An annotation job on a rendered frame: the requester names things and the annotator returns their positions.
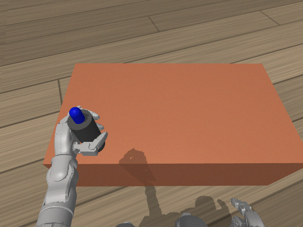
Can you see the right robot hand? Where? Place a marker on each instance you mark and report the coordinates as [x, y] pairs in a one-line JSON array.
[[251, 218]]

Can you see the left robot arm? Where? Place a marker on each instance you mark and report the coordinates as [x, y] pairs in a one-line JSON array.
[[59, 203]]

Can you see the bottle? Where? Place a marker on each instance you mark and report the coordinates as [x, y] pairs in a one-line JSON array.
[[83, 125]]

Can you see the left robot hand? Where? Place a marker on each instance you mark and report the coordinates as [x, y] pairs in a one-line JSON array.
[[65, 141]]

